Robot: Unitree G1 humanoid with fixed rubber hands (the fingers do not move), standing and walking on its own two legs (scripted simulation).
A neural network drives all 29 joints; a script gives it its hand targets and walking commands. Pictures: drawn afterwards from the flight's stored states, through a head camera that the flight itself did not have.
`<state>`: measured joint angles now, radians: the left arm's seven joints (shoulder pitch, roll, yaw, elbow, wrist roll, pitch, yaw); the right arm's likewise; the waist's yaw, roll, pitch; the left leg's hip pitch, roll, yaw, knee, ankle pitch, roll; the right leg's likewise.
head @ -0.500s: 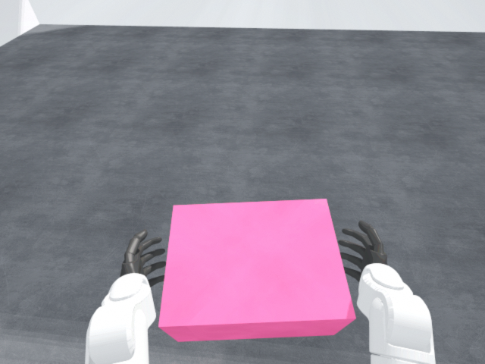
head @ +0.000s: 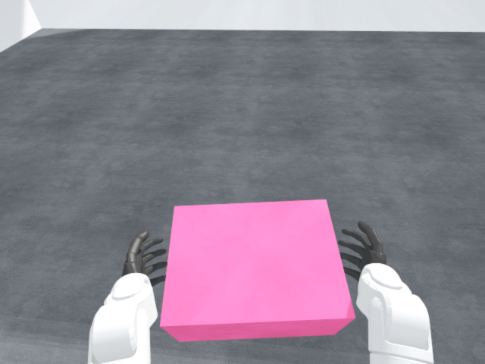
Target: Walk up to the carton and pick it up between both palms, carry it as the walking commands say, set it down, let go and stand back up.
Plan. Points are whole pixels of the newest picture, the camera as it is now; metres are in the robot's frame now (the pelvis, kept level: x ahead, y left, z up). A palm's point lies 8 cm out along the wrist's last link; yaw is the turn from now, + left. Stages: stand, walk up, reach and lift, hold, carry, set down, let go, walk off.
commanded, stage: carry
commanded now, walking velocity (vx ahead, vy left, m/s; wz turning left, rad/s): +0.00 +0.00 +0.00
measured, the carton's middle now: (253, 269) +0.31 +0.00 -0.03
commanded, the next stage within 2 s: hold in 0.36 s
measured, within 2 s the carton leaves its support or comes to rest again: neither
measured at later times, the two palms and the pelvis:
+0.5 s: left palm (146, 292) +0.25 +0.17 +0.01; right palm (367, 280) +0.26 -0.19 +0.02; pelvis +0.00 +0.00 +0.00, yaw +0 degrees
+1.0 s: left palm (151, 265) +0.30 +0.17 +0.02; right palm (356, 249) +0.32 -0.19 +0.02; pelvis +0.01 -0.01 +0.01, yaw +1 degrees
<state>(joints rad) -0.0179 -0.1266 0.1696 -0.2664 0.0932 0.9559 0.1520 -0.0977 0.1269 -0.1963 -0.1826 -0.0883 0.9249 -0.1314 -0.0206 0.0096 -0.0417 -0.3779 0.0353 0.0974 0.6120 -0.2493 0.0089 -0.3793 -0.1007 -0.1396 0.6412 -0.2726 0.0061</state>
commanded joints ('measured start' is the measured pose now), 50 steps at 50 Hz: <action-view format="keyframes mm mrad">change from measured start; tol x32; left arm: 1 -567 -631 -553 -61 -248 -39 -261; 16 -629 -714 -634 -249 -322 -42 -242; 20 -429 -222 -309 567 -49 -184 -248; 26 -772 -630 -664 113 -198 -340 -332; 50 -872 -861 -330 688 -18 -464 -503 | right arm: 1 -535 708 649 -83 261 -14 237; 16 -565 780 702 -255 341 -16 227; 20 -364 238 323 466 -6 -150 258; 28 -674 667 610 94 192 -339 378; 50 -766 830 275 726 23 -438 552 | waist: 1 16 -50 -332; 17 23 32 -385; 19 31 -42 62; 25 -18 51 -496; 50 9 51 -452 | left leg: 1 55 77 -100 -111 96 31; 19 125 -107 -179 -190 -116 58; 25 391 -97 -203 -121 362 11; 35 169 -96 -147 -234 -151 37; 50 254 -78 -176 -140 338 2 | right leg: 1 146 -65 138 -181 91 -3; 19 127 143 238 -211 -39 -52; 25 241 166 199 -138 385 -47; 39 96 165 233 -226 -164 -42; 50 76 174 227 -165 277 -50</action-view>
